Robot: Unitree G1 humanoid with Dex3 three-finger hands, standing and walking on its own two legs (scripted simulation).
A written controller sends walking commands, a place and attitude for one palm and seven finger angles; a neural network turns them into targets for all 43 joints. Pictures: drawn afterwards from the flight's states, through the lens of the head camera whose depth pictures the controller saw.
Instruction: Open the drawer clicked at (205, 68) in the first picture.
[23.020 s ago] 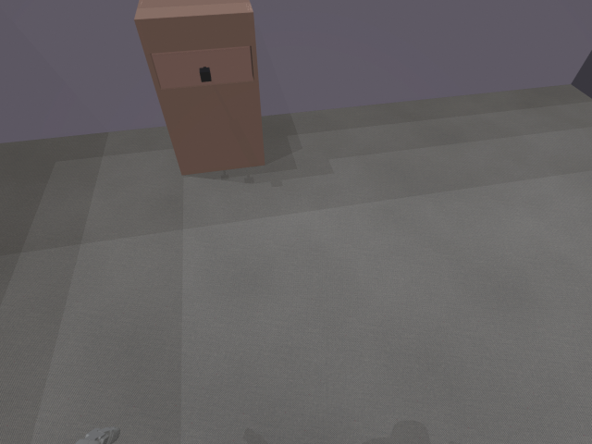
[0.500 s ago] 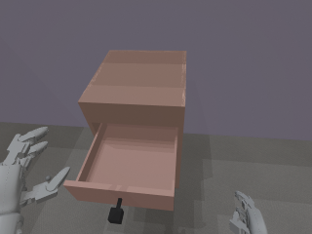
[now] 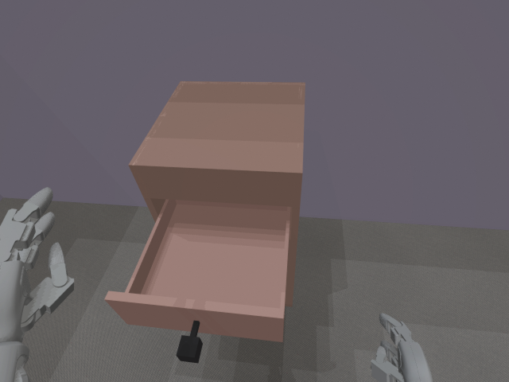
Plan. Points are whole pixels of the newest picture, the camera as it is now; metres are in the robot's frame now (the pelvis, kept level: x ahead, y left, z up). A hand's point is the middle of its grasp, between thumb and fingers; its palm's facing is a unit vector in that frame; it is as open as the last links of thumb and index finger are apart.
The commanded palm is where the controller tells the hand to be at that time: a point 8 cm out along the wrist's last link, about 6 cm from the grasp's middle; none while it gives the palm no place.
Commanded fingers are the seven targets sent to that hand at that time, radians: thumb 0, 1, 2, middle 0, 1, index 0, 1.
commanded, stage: step back with the hand held close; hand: left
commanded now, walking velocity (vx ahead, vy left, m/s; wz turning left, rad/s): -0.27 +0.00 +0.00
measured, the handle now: (192, 339) +0.25 +0.19 -0.22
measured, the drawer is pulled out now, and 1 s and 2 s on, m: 0.29 0.29 0.29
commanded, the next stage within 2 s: stop stepping back and stand still in 1.40 s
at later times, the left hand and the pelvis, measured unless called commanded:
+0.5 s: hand (40, 313) +0.15 +0.25 +0.16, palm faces +0.30 -0.80 -0.52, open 7.4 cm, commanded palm +0.08 +0.30 +0.18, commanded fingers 0.00 0.90 0.90 -0.20 -0.30 -0.20 -0.30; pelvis -0.05 +0.02 +0.00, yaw +1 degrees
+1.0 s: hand (8, 367) +0.09 +0.25 +0.16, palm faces +0.36 -0.81 -0.46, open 7.4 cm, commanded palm +0.02 +0.30 +0.18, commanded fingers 0.00 0.90 0.90 -0.20 -0.30 -0.20 -0.30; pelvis -0.10 +0.02 -0.02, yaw +1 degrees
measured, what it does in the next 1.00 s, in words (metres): shifts its weight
